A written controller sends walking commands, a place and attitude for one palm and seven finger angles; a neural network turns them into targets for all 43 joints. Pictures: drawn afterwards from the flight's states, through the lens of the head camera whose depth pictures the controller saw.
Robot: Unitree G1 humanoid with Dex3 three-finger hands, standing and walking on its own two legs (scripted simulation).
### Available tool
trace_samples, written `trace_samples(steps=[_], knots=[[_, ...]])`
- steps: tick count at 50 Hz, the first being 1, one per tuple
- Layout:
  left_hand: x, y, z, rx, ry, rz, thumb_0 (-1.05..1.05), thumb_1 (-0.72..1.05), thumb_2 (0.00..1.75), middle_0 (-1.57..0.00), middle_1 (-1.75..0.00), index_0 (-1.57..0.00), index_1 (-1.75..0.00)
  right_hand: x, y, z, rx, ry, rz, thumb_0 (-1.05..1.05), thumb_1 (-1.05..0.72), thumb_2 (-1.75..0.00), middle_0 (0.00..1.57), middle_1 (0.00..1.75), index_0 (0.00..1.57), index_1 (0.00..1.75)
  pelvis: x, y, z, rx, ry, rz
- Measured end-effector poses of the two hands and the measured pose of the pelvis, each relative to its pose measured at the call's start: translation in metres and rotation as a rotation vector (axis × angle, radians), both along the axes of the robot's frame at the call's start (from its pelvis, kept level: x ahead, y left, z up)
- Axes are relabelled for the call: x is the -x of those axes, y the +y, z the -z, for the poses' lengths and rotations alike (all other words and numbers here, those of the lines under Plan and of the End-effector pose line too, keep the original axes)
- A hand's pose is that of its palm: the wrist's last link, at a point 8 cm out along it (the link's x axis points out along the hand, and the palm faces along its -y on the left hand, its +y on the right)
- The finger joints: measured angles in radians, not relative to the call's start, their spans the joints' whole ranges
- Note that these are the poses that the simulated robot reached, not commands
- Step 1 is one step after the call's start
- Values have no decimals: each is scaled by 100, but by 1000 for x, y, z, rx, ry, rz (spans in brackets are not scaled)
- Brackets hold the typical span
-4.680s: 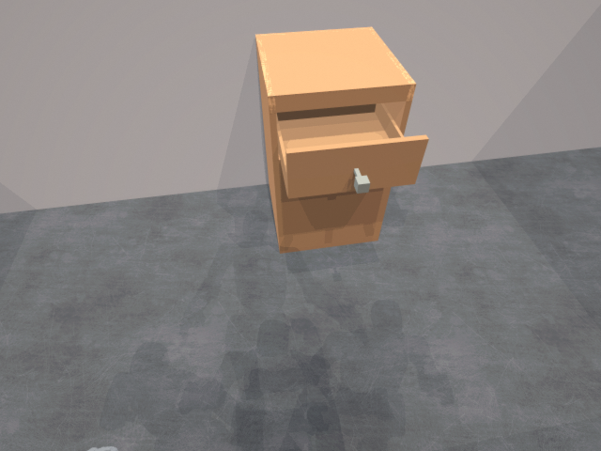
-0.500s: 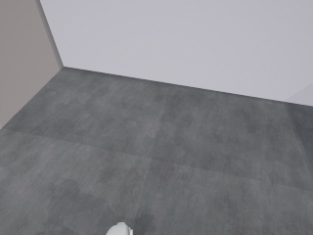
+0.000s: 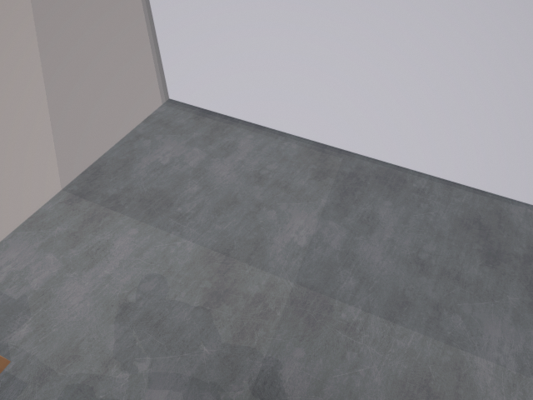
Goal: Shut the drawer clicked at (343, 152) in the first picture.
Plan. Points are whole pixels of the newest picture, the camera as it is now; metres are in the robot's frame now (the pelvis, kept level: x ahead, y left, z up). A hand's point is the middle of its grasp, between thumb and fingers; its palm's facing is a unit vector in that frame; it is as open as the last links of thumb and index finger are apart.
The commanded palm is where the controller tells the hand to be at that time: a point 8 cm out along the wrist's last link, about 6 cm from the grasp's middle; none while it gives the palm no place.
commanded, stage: turn to face it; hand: left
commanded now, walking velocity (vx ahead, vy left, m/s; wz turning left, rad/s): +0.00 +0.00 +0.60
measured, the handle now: out of the picture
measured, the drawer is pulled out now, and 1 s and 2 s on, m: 0.19 0.19 0.19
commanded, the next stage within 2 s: take the last steps up to it in 1.84 s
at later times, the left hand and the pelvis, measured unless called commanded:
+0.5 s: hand out of the picture -0.05 +0.16 -0.17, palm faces +0.37 -0.90 -0.24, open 7.4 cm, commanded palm none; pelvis -0.01 -0.03 +0.00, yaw +20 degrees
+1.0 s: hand out of the picture -0.05 +0.22 -0.15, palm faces +0.60 -0.74 -0.29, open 7.4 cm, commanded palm none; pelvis -0.02 -0.03 +0.00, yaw +37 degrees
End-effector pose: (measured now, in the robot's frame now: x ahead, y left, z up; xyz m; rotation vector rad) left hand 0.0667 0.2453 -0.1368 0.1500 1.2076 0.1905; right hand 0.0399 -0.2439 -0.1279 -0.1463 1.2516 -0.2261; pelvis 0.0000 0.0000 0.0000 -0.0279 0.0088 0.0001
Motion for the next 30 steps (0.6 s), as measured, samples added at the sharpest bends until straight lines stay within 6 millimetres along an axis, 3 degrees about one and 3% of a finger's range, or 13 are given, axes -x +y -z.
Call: trace_samples(steps=[6, 12, 17, 22, 30], knots=[[-7, -14, -15, -55, -91, -42, 0, 91, 90, -20, -30, -20, -30, 1, -31, 13, -20, 33, -34, 0, -91, -90, 21, 30, 20, 30, 3, -27, 5, -18, 9, -82], [30, -31, -29, -86, -73, -122, 0, 91, 90, -20, -30, -20, -30, -23, -53, 11, -29, 43, -122, 1, -91, -90, 20, 30, 20, 30, 4, -45, -3, -44, -7, -168], [64, -42, -26, -68, -24, -190, 0, 91, 90, -20, -30, -20, -30, -54, -55, 5, -18, 30, -219, 1, -91, -90, 20, 30, 20, 30, 4, -49, -6, -70, -17, -239], [111, -47, -14, -26, 49, -281, 0, 91, 90, -20, -30, -20, -30, -99, -33, 1, -1, 4, -342, 1, -91, -90, 20, 30, 20, 30, 8, -41, -4, -74, -15, -305], [194, -23, 23, 33, 181, -452, 0, 91, 90, -20, -30, -20, -30, -174, 46, -12, 38, -173, -556, 0, -91, -90, 20, 30, 20, 30, 18, -10, 16, -44, -3, -409]])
